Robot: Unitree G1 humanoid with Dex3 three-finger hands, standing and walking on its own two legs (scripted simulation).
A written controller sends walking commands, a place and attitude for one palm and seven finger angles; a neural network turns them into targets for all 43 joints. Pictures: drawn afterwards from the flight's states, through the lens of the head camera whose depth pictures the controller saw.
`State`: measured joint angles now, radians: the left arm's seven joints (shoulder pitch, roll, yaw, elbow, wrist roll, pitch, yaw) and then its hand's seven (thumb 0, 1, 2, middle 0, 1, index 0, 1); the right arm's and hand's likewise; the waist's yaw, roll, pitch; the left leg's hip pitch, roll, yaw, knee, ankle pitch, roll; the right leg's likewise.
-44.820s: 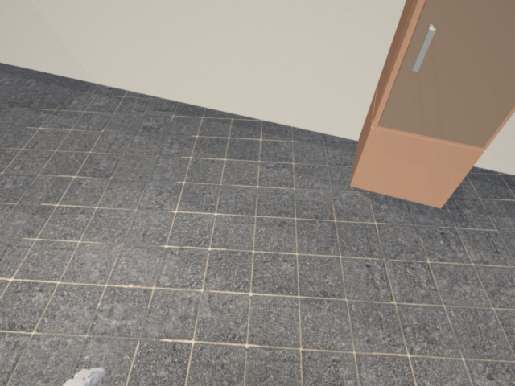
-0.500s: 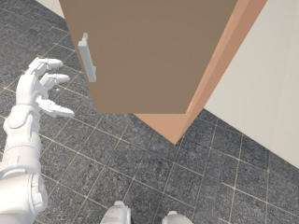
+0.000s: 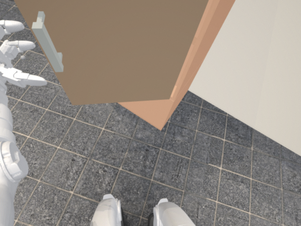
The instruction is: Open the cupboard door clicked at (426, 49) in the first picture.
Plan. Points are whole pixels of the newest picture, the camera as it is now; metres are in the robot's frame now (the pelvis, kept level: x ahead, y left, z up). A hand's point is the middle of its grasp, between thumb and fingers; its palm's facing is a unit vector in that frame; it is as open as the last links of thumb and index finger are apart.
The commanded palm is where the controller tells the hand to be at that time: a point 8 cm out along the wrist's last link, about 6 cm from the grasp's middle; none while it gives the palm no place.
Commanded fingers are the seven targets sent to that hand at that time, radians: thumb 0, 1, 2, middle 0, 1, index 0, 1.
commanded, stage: move the hooked fingers beside the handle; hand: left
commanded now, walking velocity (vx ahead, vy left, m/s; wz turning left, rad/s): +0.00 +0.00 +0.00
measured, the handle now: (50, 44) +0.56 +0.22 +0.09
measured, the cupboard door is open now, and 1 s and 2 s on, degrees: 41 41 41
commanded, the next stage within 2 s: slide the fingers in behind the handle in 0.72 s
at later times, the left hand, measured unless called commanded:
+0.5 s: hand (17, 69) +0.49 +0.28 +0.08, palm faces +0.07 -1.00 +0.02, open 13.9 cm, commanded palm +0.47 +0.32 +0.08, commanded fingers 0.00 -0.50 0.30 -0.30 -1.20 -0.30 -1.20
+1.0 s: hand (29, 63) +0.49 +0.25 +0.09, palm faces +0.06 -1.00 +0.00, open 13.9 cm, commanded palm +0.47 +0.30 +0.08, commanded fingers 0.00 -0.50 0.30 -0.30 -1.20 -0.30 -1.20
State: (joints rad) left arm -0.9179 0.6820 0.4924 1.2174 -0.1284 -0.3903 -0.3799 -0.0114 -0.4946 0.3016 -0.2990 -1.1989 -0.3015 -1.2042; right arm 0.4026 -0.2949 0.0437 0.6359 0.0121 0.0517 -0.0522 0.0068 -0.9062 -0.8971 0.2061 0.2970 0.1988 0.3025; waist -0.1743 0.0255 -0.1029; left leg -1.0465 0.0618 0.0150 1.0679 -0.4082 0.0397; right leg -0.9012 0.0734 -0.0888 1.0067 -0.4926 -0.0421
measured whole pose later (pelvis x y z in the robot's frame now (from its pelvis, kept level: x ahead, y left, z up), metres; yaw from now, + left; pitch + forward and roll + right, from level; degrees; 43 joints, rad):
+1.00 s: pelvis +0.00 +0.02 +0.00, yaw +0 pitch +21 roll -5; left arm -0.86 0.57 0.42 1.17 -0.13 -0.40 -0.32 -0.01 -0.49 0.30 -0.30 -1.20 -0.30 -1.20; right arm 0.41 -0.27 0.04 0.64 0.01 0.09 -0.02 0.01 -0.91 -0.90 0.21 0.30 0.20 0.30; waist -0.16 0.03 -0.12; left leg -1.00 0.05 0.02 1.05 -0.42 0.06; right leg -0.85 0.06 -0.08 0.98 -0.49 -0.02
